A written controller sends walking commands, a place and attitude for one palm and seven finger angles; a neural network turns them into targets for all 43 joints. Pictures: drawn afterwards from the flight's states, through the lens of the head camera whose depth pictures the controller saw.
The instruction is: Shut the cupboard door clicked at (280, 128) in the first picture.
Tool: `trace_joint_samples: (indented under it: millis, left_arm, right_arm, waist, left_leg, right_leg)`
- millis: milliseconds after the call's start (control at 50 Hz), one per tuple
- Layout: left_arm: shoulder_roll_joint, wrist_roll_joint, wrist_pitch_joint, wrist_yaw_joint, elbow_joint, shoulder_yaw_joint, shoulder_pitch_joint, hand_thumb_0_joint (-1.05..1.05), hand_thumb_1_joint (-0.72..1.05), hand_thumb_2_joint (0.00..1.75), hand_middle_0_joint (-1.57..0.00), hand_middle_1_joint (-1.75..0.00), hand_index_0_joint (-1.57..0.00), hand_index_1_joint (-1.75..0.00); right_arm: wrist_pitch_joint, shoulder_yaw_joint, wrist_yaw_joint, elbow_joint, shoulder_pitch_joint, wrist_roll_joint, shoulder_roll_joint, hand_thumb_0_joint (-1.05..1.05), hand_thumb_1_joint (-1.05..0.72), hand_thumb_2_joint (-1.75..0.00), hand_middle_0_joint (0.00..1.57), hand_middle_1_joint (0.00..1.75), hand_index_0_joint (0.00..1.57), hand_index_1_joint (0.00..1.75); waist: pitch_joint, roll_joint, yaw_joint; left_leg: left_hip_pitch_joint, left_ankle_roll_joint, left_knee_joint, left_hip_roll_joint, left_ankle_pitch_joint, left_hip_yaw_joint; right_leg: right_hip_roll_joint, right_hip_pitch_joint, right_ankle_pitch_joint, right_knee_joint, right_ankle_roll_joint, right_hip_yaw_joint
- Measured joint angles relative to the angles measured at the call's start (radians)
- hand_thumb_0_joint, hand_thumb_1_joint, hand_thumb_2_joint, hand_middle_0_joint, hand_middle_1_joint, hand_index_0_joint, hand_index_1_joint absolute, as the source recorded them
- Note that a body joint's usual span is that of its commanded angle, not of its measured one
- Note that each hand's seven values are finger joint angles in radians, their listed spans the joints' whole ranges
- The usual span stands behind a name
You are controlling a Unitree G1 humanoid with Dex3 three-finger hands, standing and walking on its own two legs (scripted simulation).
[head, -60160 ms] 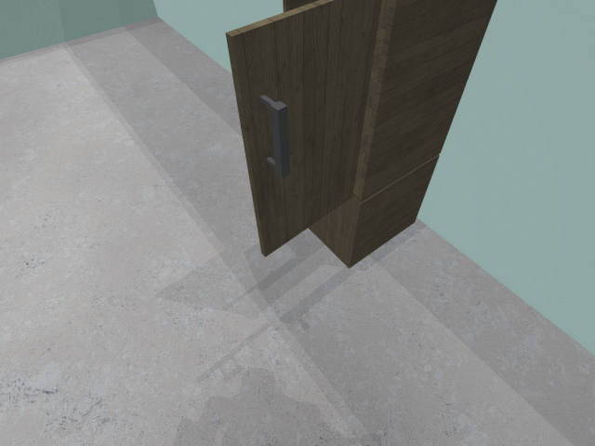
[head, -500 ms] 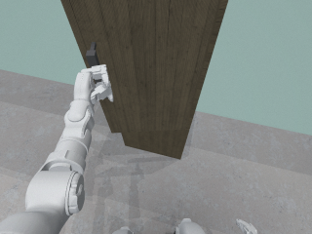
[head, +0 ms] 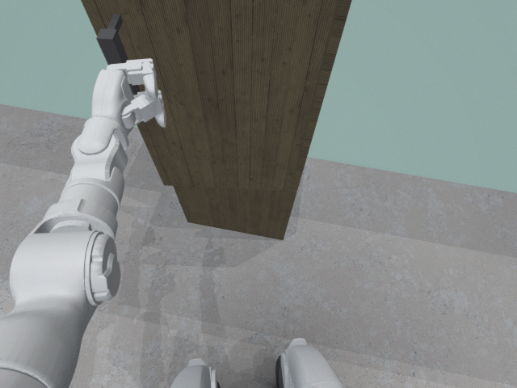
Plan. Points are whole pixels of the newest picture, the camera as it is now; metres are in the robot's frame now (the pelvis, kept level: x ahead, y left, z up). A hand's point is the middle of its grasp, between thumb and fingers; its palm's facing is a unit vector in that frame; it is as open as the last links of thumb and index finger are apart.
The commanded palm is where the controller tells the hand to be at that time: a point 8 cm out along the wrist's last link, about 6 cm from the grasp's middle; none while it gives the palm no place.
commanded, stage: push the door shut along its arc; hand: left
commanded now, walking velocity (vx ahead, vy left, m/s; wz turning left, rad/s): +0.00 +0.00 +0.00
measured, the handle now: (129, 73) +0.59 +0.15 +0.10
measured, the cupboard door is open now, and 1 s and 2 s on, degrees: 9 0 0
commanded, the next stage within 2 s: pull the fist back off the door in 0.82 s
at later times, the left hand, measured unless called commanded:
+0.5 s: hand (183, 68) +0.58 +0.06 +0.12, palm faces -0.30 -0.95 -0.01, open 3.1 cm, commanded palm +0.58 +0.12 +0.11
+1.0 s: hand (185, 61) +0.60 +0.06 +0.12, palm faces -0.26 -0.96 +0.03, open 2.9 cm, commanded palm +0.62 +0.07 +0.11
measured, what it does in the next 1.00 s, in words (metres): stands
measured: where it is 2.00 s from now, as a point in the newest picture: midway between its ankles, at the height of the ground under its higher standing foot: outside the picture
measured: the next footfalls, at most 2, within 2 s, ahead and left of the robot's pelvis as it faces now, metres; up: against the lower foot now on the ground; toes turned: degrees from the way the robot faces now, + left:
none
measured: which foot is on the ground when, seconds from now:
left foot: down 0.00-1.00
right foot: down 0.00-1.00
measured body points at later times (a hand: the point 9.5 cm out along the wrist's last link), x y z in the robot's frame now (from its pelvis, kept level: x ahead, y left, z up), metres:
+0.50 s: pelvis +0.00 +0.00 -0.02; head +0.16 +0.00 +0.41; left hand +0.59 +0.12 +0.12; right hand -0.04 -0.26 -0.12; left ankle +0.01 +0.13 -0.69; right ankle +0.05 -0.12 -0.69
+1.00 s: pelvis +0.01 +0.01 -0.03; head +0.18 +0.02 +0.39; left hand +0.61 +0.11 +0.12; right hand -0.06 -0.25 -0.12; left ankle +0.01 +0.13 -0.69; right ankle +0.05 -0.12 -0.69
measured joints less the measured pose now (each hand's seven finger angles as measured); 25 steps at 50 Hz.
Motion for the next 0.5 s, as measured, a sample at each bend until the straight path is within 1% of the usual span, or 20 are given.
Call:
trace_joint_samples:
  millis: [80,160,220,280,420,500]
  left_arm:
    - [0.035,0.006,0.008,-0.018,0.031,0.012,-0.038,0.02,0.90,0.90,-1.30,-1.50,-1.30,-1.50]
    - [0.068,0.013,0.024,-0.040,0.053,0.002,-0.084,0.01,0.90,0.90,-1.30,-1.50,-1.29,-1.50]
    - [0.079,0.019,0.038,-0.066,0.065,-0.008,-0.122,0.02,0.90,0.90,-1.30,-1.50,-1.29,-1.50]
    - [0.087,0.020,0.053,-0.077,0.082,0.011,-0.159,0.02,0.90,0.90,-1.30,-1.50,-1.29,-1.50]
    - [0.136,0.065,0.083,-0.098,0.109,0.045,-0.234,0.02,0.90,0.90,-1.30,-1.50,-1.30,-1.50]
    - [0.163,0.082,0.100,-0.113,0.106,0.066,-0.262,0.02,0.90,0.90,-1.30,-1.50,-1.30,-1.50]
  right_arm:
    - [-0.001,0.006,0.000,-0.009,-0.001,0.002,-0.001,0.00,-0.91,-0.90,0.20,0.30,0.20,0.30]
    - [-0.005,0.011,-0.001,-0.014,0.000,0.002,-0.002,0.00,-0.91,-0.90,0.20,0.30,0.21,0.30]
    - [-0.007,0.014,-0.002,-0.011,0.001,0.000,-0.003,0.00,-0.91,-0.90,0.20,0.30,0.21,0.30]
    - [-0.007,0.019,-0.003,-0.013,0.001,-0.003,-0.004,0.00,-0.91,-0.90,0.20,0.30,0.21,0.30]
    - [-0.003,0.024,0.001,-0.035,0.008,-0.011,-0.004,0.00,-0.91,-0.90,0.20,0.30,0.21,0.30]
    - [0.005,0.024,0.003,-0.048,0.021,-0.016,-0.002,0.00,-0.91,-0.90,0.20,0.30,0.21,0.30]
  waist:
    - [0.004,0.002,-0.016]
    - [0.008,0.006,-0.029]
    - [0.009,0.008,-0.038]
    - [0.008,0.009,-0.050]
    - [0.008,0.013,-0.088]
    - [0.009,0.020,-0.107]
  left_leg:
    - [-0.022,-0.001,0.013,0.005,-0.003,-0.002]
    - [-0.054,-0.002,0.029,0.007,-0.006,-0.007]
    - [-0.075,-0.003,0.040,0.007,-0.009,-0.010]
    - [-0.096,-0.002,0.050,0.010,-0.013,-0.010]
    - [-0.145,0.000,0.080,0.021,-0.028,-0.004]
    - [-0.165,0.002,0.091,0.026,-0.037,0.004]
  right_leg:
    - [0.005,-0.020,0.000,0.008,-0.002,-0.001]
    - [0.006,-0.048,-0.001,0.018,-0.003,-0.006]
    - [0.007,-0.068,-0.002,0.026,-0.004,-0.009]
    - [0.010,-0.087,-0.004,0.032,-0.003,-0.008]
    - [0.020,-0.137,-0.008,0.052,-0.002,-0.001]
    - [0.026,-0.160,-0.010,0.058,0.001,0.007]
